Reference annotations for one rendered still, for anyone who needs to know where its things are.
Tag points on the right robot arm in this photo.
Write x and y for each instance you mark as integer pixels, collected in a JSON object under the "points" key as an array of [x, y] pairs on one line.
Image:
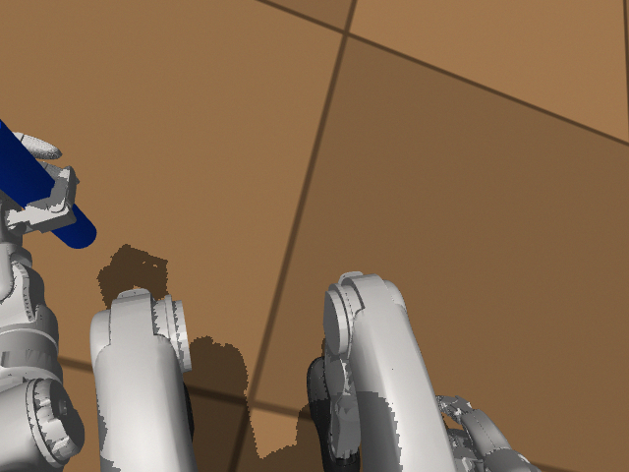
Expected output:
{"points": [[508, 460]]}

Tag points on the right robot hand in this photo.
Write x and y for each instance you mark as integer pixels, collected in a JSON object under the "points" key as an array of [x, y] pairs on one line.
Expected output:
{"points": [[479, 439]]}

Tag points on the right robot foot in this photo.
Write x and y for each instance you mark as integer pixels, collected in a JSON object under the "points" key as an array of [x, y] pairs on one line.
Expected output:
{"points": [[319, 401]]}

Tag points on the left robot arm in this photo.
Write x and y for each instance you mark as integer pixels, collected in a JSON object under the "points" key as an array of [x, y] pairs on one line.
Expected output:
{"points": [[39, 428]]}

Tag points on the can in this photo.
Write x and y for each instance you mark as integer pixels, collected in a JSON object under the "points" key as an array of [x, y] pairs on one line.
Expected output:
{"points": [[24, 180]]}

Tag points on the left robot hand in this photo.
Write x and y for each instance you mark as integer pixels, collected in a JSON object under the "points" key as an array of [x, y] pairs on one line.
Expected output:
{"points": [[46, 214]]}

